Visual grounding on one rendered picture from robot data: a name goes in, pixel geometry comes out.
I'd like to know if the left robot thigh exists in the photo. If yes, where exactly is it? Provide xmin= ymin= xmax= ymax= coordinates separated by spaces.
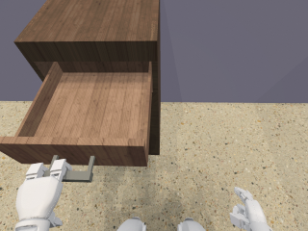
xmin=116 ymin=218 xmax=146 ymax=231

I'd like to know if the robot thigh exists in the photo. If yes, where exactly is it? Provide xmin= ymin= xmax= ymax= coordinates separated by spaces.
xmin=177 ymin=220 xmax=206 ymax=231
xmin=116 ymin=218 xmax=146 ymax=231

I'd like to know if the left robot hand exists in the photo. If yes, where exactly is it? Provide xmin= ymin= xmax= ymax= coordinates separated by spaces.
xmin=15 ymin=159 xmax=72 ymax=228

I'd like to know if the right robot forearm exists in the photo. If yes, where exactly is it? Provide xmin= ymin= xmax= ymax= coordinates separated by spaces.
xmin=248 ymin=221 xmax=272 ymax=231

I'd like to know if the handle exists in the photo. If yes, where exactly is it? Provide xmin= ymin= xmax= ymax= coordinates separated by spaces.
xmin=43 ymin=155 xmax=95 ymax=183

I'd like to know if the right robot thigh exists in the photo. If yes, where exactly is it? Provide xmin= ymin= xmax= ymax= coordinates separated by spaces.
xmin=177 ymin=220 xmax=206 ymax=231

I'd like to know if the left robot forearm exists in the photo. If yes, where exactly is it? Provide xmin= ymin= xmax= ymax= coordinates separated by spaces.
xmin=14 ymin=218 xmax=51 ymax=231

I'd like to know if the right robot hand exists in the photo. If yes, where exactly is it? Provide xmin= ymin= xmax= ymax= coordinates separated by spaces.
xmin=229 ymin=187 xmax=267 ymax=231

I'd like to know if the cabinet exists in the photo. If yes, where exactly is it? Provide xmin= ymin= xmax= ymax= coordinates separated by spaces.
xmin=14 ymin=0 xmax=161 ymax=155

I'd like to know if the drawer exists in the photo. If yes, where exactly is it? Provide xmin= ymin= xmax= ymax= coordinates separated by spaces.
xmin=0 ymin=62 xmax=153 ymax=167

